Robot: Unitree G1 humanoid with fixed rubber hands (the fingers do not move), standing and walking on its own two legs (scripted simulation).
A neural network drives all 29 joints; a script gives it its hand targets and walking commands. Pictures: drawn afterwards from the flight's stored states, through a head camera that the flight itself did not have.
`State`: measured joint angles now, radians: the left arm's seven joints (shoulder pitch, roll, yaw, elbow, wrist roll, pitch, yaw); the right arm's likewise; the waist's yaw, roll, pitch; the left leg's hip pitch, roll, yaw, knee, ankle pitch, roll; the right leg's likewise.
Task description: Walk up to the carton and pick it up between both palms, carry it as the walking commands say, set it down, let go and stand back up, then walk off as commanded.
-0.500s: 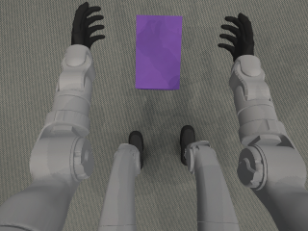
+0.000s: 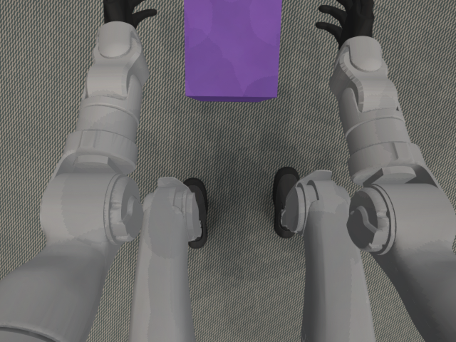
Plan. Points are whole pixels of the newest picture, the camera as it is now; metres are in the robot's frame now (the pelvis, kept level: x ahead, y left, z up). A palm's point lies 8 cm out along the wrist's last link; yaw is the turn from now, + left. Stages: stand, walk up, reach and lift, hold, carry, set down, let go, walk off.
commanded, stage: reach and lift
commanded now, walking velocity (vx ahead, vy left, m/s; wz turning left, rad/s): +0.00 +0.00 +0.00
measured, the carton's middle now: (231, 40) +0.55 +0.00 -0.38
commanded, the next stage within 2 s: none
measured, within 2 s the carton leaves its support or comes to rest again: neither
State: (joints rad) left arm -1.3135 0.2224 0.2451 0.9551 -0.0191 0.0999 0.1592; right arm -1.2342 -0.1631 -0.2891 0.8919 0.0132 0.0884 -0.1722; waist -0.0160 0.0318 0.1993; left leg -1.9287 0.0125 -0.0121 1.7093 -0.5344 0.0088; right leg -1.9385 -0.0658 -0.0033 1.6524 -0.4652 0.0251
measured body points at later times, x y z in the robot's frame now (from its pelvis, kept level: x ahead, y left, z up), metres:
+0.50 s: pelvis -0.03 +0.00 -0.10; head +0.34 +0.00 +0.14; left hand +0.53 +0.14 -0.28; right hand +0.52 -0.16 -0.29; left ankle +0.08 +0.12 -0.48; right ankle +0.11 -0.14 -0.48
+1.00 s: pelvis -0.02 +0.00 -0.13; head +0.36 +0.00 +0.09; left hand +0.54 +0.14 -0.33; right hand +0.55 -0.17 -0.32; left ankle +0.08 +0.12 -0.48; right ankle +0.11 -0.14 -0.48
